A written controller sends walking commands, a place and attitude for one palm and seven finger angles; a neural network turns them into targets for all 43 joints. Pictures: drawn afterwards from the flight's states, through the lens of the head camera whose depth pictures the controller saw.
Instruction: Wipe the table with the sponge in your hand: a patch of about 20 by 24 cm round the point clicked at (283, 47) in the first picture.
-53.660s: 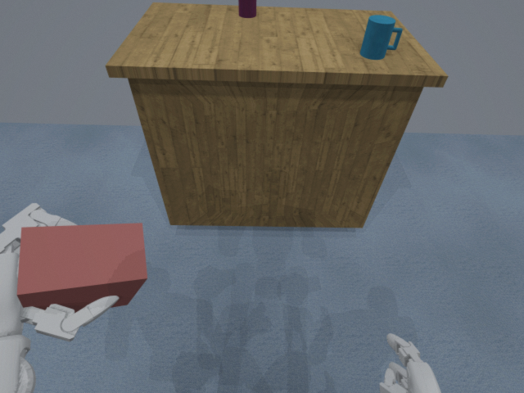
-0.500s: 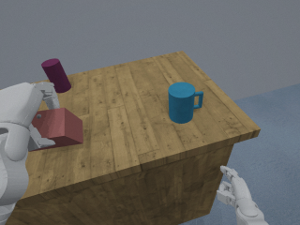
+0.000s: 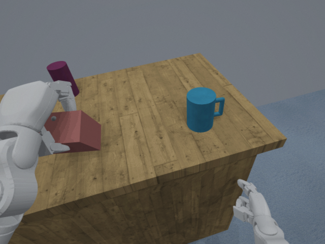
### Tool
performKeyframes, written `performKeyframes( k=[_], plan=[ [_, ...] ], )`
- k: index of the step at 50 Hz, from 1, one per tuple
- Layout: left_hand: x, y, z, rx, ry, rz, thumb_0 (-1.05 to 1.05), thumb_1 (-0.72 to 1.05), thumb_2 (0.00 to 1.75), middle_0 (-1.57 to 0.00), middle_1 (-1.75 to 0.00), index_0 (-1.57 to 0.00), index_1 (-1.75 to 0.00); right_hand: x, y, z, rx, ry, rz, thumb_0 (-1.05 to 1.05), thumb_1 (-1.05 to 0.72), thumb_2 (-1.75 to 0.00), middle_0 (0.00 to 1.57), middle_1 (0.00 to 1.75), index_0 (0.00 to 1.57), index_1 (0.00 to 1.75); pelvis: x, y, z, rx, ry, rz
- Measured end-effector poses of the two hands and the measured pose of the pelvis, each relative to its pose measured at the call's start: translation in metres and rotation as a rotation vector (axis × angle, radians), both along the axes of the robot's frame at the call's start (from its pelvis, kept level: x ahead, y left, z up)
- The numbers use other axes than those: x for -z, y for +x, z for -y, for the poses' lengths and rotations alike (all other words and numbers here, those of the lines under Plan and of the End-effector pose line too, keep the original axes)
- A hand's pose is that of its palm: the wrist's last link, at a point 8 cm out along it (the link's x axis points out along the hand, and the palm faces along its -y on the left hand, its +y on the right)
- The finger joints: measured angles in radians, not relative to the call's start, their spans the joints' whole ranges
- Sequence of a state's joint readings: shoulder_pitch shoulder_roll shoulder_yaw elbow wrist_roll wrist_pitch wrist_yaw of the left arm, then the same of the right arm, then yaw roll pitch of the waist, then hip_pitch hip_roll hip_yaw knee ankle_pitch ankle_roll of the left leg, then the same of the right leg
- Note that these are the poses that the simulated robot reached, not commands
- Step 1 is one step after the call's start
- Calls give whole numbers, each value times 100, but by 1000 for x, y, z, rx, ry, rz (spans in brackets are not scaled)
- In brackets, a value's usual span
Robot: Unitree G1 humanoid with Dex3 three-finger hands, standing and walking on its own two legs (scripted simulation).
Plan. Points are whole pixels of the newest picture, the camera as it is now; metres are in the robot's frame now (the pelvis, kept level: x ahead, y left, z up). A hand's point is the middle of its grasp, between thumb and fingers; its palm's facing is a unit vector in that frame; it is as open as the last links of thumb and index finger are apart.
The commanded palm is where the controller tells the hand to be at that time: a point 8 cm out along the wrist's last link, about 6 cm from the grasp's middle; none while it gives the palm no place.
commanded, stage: bring the sponge back beside the body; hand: left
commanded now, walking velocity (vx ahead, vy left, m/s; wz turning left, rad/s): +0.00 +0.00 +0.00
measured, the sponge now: (64, 136) +0.25 +0.28 +0.18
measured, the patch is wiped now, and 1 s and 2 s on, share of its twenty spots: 0.95 0.95 0.95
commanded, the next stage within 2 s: step back with the hand held close in 1.46 s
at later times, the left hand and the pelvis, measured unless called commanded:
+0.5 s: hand (41, 120) +0.22 +0.26 +0.26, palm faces +0.38 -0.11 -0.92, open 9.4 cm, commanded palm +0.16 +0.28 +0.32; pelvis +0.00 +0.00 +0.00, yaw +0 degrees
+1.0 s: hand (25, 125) +0.20 +0.28 +0.26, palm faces +0.40 -0.06 -0.91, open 9.4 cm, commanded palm +0.14 +0.28 +0.31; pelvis +0.00 +0.00 +0.00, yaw +0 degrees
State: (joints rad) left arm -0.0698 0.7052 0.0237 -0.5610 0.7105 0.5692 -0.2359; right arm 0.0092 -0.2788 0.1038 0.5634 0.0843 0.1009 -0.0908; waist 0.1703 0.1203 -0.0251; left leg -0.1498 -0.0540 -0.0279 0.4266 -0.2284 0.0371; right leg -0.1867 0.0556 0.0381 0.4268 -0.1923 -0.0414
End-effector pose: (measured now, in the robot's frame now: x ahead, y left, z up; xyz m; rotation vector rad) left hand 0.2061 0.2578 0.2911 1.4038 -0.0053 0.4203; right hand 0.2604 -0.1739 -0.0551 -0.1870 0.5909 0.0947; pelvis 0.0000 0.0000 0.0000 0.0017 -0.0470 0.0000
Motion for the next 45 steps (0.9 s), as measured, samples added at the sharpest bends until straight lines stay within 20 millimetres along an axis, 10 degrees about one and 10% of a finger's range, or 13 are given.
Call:
performKeyframes(
  k=[8, 18, 29, 39, 45],
  plan=[
    [-21, -6, -2, -1, 19, 98, -1, -56, 95, -85, -150, -92, -151, 1, 0, -4, -5, 22, -15, 2, -90, -89, 20, 30, 19, 29, 0, 3, -3, 10, -1, -3],
    [9, -14, -12, -36, -58, 10, -1, -56, 95, -85, -150, -92, -151, -1, 2, -4, -23, -5, -25, 2, -90, -89, 20, 30, 19, 30, 0, 3, -1, 5, -4, -3],
    [-19, -25, -8, -40, 10, 125, -1, -56, 95, -85, -150, -92, -151, 0, 2, -6, -9, 10, -26, 2, -90, -89, 20, 30, 19, 30, 0, 5, -3, 9, -5, 11],
    [11, -30, -8, -34, -57, 1, -1, -55, 95, -85, -150, -92, -151, -2, -1, -4, -22, 2, -19, 2, -90, -89, 20, 30, 19, 29, 0, 1, -1, 12, -3, 7],
    [-6, -45, -1, -8, 13, 72, -1, -56, 95, -85, -150, -92, -151, -1, -1, -4, -24, -12, -16, 2, -90, -89, 20, 30, 20, 30, 0, 1, -1, 8, -6, 21]
  ],
)
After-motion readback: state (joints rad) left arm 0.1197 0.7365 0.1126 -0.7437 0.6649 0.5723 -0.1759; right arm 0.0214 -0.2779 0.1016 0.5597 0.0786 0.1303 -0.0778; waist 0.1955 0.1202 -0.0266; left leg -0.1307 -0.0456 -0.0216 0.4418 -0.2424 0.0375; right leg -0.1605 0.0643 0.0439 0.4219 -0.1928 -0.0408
